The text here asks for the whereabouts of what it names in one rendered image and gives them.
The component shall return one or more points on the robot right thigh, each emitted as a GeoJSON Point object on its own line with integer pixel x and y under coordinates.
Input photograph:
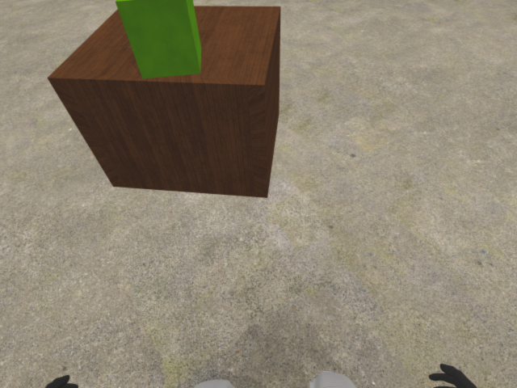
{"type": "Point", "coordinates": [331, 380]}

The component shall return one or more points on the pedestal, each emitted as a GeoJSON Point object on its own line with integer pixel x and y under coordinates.
{"type": "Point", "coordinates": [212, 132]}

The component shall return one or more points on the carton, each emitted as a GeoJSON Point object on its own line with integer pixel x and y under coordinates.
{"type": "Point", "coordinates": [163, 35]}

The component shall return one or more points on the right robot hand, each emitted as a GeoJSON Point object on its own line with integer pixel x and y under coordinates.
{"type": "Point", "coordinates": [453, 376]}

